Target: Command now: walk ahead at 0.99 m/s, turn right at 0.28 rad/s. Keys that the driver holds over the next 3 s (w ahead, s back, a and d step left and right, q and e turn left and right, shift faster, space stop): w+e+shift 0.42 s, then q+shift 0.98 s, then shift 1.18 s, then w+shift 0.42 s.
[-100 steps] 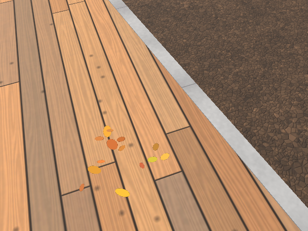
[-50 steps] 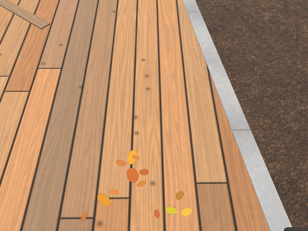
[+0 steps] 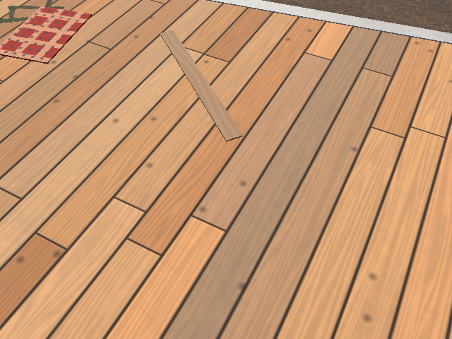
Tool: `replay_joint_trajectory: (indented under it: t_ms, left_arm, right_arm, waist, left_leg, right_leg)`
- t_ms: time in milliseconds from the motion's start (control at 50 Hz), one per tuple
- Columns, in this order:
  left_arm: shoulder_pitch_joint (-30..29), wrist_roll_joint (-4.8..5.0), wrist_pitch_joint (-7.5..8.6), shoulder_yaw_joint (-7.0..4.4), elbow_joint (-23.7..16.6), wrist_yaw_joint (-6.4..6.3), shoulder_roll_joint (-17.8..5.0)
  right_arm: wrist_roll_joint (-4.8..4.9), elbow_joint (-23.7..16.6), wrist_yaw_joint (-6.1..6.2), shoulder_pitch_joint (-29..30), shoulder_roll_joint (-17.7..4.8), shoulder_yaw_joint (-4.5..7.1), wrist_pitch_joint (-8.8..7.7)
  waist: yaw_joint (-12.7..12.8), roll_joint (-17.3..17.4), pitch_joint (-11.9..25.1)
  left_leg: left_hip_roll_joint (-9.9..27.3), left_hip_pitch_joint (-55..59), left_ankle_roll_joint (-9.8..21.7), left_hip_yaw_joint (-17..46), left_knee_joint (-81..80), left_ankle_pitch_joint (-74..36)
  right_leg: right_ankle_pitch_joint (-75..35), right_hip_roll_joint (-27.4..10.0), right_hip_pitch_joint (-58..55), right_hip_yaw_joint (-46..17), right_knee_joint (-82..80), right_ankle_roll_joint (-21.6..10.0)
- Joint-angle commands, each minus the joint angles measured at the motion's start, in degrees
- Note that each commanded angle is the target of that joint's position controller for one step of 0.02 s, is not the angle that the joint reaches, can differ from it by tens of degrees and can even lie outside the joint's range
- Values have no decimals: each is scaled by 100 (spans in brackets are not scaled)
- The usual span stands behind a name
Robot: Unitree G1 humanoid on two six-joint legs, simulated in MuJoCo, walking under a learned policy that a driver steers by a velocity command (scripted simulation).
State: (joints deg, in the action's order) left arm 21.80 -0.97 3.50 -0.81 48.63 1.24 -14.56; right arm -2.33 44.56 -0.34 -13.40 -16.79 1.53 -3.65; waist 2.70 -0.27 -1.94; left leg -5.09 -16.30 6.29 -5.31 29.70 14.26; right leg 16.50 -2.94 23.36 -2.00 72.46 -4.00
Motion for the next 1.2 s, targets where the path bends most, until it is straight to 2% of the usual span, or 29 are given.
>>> replay_joint_trajectory:
  t_ms: [20, 80, 140, 200, 240, 280, 300, 320, 340, 360, 380, 400, 440, 500, 540, 560, 620, 660, 700, 720, 740, 760, 780, 800, 820, 880, 940, 1060, 1200]
  left_arm:
    - [103, -90, -154, -101, -289, 148, -423]
    - [-858, -33, -208, -99, -585, 211, -343]
    - [-1606, 45, -108, -10, -836, 266, -243]
    - [-2047, 47, -68, 60, -955, 377, -233]
    - [-1849, 6, -89, 21, -866, 380, -462]
    - [-645, -35, -141, -120, -534, 320, -850]
    - [680, -46, -160, -277, -158, 242, -1158]
    - [1565, 28, -181, -470, 81, 110, -1428]
    - [1137, 77, -252, -552, 132, 7, -1761]
    - [737, -20, -283, -672, -157, -23, -2167]
    - [461, 2, -295, -645, -346, -87, -1730]
    - [198, -5, -290, -562, -269, -122, -1374]
    - [-255, -7, -141, -458, -321, -171, -1123]
    - [-380, 23, 184, -344, -203, -57, -1012]
    - [-230, 100, 292, -339, -66, 21, -925]
    - [-211, 291, 352, -248, -198, -112, -605]
    - [307, 147, 255, -274, 68, -263, -1046]
    - [98, 2, 126, -287, 6, -312, -1125]
    - [-625, -54, -20, -313, -299, -385, -1199]
    - [-956, -101, -65, -292, -486, -400, -1108]
    - [41, -304, -57, -121, -604, -299, -301]
    - [889, -15, -4, -33, -673, -174, -413]
    - [395, 97, 16, -134, -714, -133, -977]
    - [-509, 67, -10, -216, -939, -175, -1188]
    - [-815, 16, -58, -222, -1083, -241, -1111]
    - [-759, -62, -148, -225, -1217, -320, -904]
    - [-1009, -86, -167, -209, -1302, -400, -712]
    - [-1753, 48, -189, -317, -1486, -447, -783]
    - [-2313, 75, 112, -427, -1537, -315, -850]
  right_arm:
    - [96, -96, 26, -382, -321, 128, -278]
    - [135, 127, -54, -629, -254, 106, -396]
    - [162, 256, -63, -790, -218, 38, -503]
    - [199, 444, 42, -1147, -495, 41, -550]
    - [148, 443, 214, -1220, -818, 98, -452]
    - [50, 369, 388, -1012, -1106, 181, -238]
    - [-36, 242, 416, -630, -1223, 223, -139]
    - [-35, 186, 349, -286, -1296, 289, -75]
    - [-152, -168, 212, -207, -241, 20, -230]
    - [112, -718, 173, -539, -313, -50, -340]
    - [3, -782, 133, -48, -594, -93, -473]
    - [-1, -767, 80, 44, -659, -84, -517]
    - [-164, -650, 63, -156, -545, -131, -292]
    - [-90, -684, -6, -52, -190, -232, -24]
    - [47, -736, -75, 315, 39, -301, -52]
    - [367, -795, -10, 994, -83, -225, -258]
    - [376, -982, -117, 1416, -131, -156, -407]
    - [341, -946, -209, 1016, -478, 37, -399]
    - [309, -518, -272, -549, -921, 299, -345]
    - [295, -300, -222, -1423, -1016, 361, -293]
    - [158, -458, -211, -1136, -1321, 330, -278]
    - [-38, -839, -202, -635, -1404, 367, -262]
    - [94, -1201, -151, -63, -1185, 427, -130]
    - [251, -1265, -96, 208, -859, 333, -2]
    - [292, -1290, -69, 315, -837, 296, 58]
    - [271, -1292, -5, 360, -796, 333, 135]
    - [346, -1206, 146, 94, -1010, 431, 238]
    - [448, -1294, 425, 64, -1120, 515, 603]
    - [398, -1374, 425, -61, -1060, 620, 670]
  waist:
    - [-57, 327, -267]
    - [-177, 277, -736]
    - [-246, 156, -743]
    - [-299, 91, -655]
    - [-119, 434, -222]
    - [581, 688, 494]
    - [1208, 724, 993]
    - [1656, 242, 1155]
    - [774, -1353, 881]
    - [439, -1330, 2023]
    - [530, -92, 1396]
    - [127, 447, 494]
    - [-490, 831, -231]
    - [-714, 659, -536]
    - [-436, 176, -318]
    - [53, 172, -200]
    - [315, -208, 106]
    - [22, -495, 455]
    - [-866, -690, 1008]
    - [-1312, -306, 1208]
    - [-394, 1715, 1547]
    - [-178, 1618, 2757]
    - [-409, 709, 2491]
    - [-471, -207, 1532]
    - [-294, -531, 1056]
    - [-43, 58, 658]
    - [-125, 204, 998]
    - [-319, 622, 898]
    - [-543, 927, 715]
  left_leg:
    - [1709, 529, 494, 1885, -2326, 777]
    - [1313, 346, 61, 649, -2655, -806]
    - [1074, 308, -232, -272, -2722, -2759]
    - [1229, 1020, -550, -639, -2646, -4930]
    - [1359, 1937, -736, -805, -1768, -7225]
    - [1584, 2131, -821, -762, 154, -8563]
    - [1690, 1559, -799, -637, 1837, -8414]
    - [1109, 614, -729, -749, 4464, -5389]
    - [194, -1957, -759, -288, 6578, 1478]
    - [134, -3500, -845, 911, 7361, 1642]
    - [483, -3752, -657, 1255, 6547, 942]
    - [755, -3467, -598, 1213, 5726, 535]
    - [1084, -2579, -764, 1063, 4867, 558]
    - [1196, -1279, -919, 483, 3025, 53]
    - [1041, -724, -683, 138, 1566, -1275]
    - [871, -830, -725, 277, 1031, -2070]
    - [501, -836, -513, 278, -195, -3476]
    - [144, -365, -383, 253, -196, -3276]
    - [-63, 814, -297, 213, 12, -2729]
    - [397, 1658, -135, 787, -228, -3247]
    - [1566, 3118, 643, 2677, 397, -5500]
    - [2541, 3963, 1644, 5219, -462, -4036]
    - [2320, 3343, 1525, 5119, -853, -1874]
    - [1860, 2157, 1189, 4431, -1105, -823]
    - [1629, 1292, 1031, 4204, -1296, -620]
    - [912, 303, 715, 3418, -1370, -1607]
    - [796, 432, 507, 3282, -1034, -2972]
    - [525, 687, -86, 3738, -997, -1157]
    - [487, 1333, 81, 4342, -554, -1932]
  right_leg:
    - [-186, -452, 1431, -331, -203, 78]
    - [-1263, -401, 1908, -105, -920, 72]
    - [-2381, -155, 1472, 493, -2092, -72]
    - [-3001, 207, 878, 1057, -3107, -341]
    - [-2548, 675, 492, 1401, -3348, -472]
    - [-1727, 1072, -791, 1400, -3381, -647]
    - [-1313, 1011, -2083, 980, -3444, -920]
    - [-943, 682, -3075, 401, -3965, -1286]
    - [-2046, -190, -4177, -1008, -3158, -1572]
    - [-160, -1158, -5244, -3782, -4539, -2779]
    - [1134, -1235, -4490, -4393, -5714, -2470]
    - [1248, -1090, -3266, -3967, -6065, -2127]
    - [-266, -651, -1484, -2824, -6088, -1779]
    - [-4167, -124, 62, -1075, -6157, -1419]
    - [-5046, 403, -157, -142, -6025, -880]
    - [-4235, 340, -421, -163, -5895, -729]
    - [-3659, 20, -1601, -78, -5806, -409]
    - [-4166, -21, -2035, 77, -5113, -130]
    - [-5010, 36, -1964, 264, -3386, 171]
    - [-3866, 324, -1288, 384, -1563, 418]
    - [1965, 1210, 597, 224, 745, 740]
    - [1967, 1287, 1488, -740, 2045, 797]
    - [1327, 872, 1635, -942, 1902, 597]
    - [893, 703, 1706, -763, 1377, 507]
    - [699, 617, 1628, -719, 1005, 520]
    - [489, 486, 1151, -729, -299, 607]
    - [240, 634, 1198, -727, -1082, 836]
    - [-419, 739, 1544, -1015, -1874, 937]
    - [-376, 876, 1166, -1144, -3225, 837]
